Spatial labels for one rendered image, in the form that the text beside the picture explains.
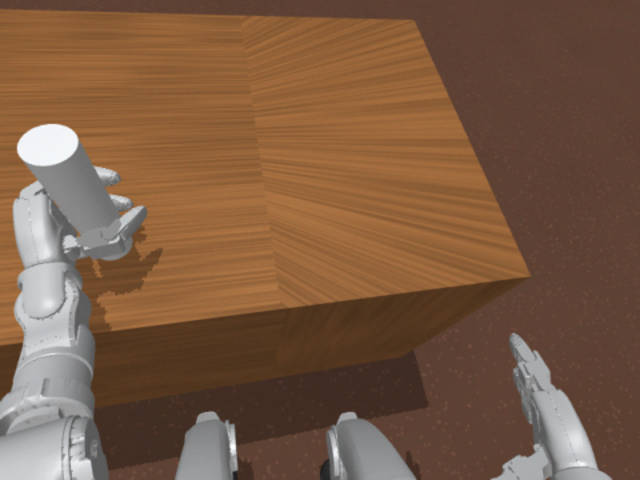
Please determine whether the can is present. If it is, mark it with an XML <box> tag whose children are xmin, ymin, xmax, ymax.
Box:
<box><xmin>17</xmin><ymin>124</ymin><xmax>133</xmax><ymax>261</ymax></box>

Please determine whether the left robot arm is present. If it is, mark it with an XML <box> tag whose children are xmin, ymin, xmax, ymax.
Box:
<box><xmin>0</xmin><ymin>261</ymin><xmax>109</xmax><ymax>480</ymax></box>

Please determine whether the right robot hand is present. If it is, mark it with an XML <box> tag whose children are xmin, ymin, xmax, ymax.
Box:
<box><xmin>490</xmin><ymin>333</ymin><xmax>598</xmax><ymax>480</ymax></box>

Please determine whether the left robot hand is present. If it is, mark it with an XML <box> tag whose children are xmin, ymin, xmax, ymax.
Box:
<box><xmin>13</xmin><ymin>166</ymin><xmax>147</xmax><ymax>269</ymax></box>

